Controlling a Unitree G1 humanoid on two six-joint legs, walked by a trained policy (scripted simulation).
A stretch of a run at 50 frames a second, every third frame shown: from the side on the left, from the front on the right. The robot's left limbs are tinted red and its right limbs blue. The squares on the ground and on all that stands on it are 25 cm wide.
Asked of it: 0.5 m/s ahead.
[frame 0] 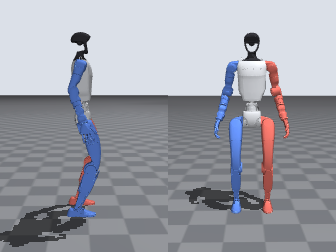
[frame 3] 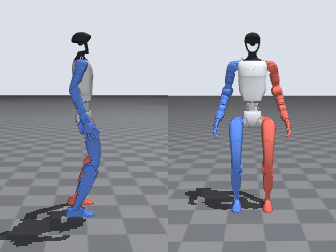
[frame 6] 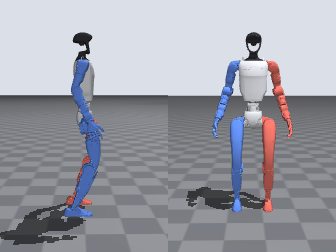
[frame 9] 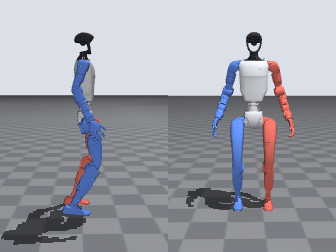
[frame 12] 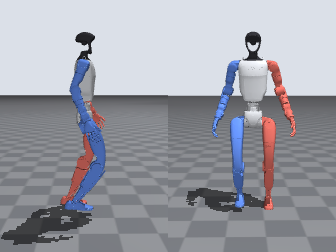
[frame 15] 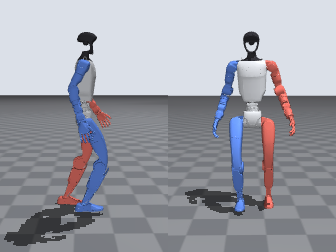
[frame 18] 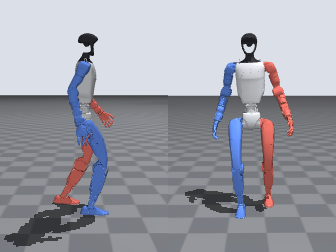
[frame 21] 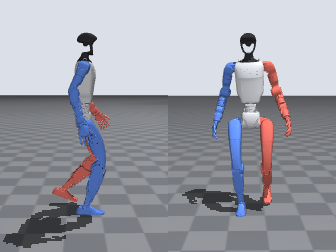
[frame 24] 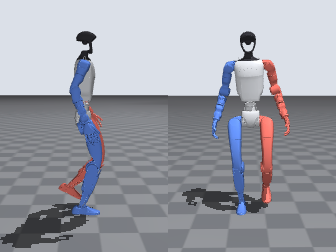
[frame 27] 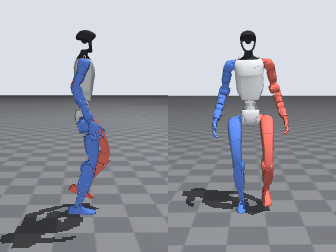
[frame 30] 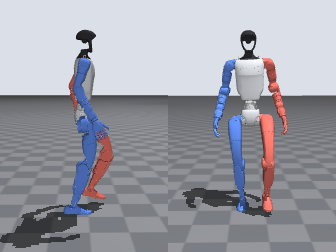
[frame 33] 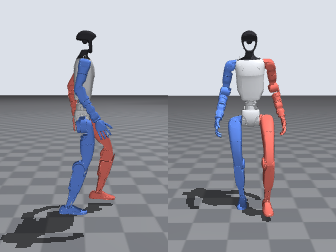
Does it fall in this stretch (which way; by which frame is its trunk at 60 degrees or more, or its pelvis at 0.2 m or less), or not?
no
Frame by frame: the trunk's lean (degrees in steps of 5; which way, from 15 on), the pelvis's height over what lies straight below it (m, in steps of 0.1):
0: 0, 0.8
3: 0, 0.8
6: 0, 0.8
9: 0, 0.8
12: 0, 0.8
15: 0, 0.8
18: 5, 0.8
21: 5, 0.8
24: 5, 0.8
27: 5, 0.8
30: 5, 0.8
33: 5, 0.8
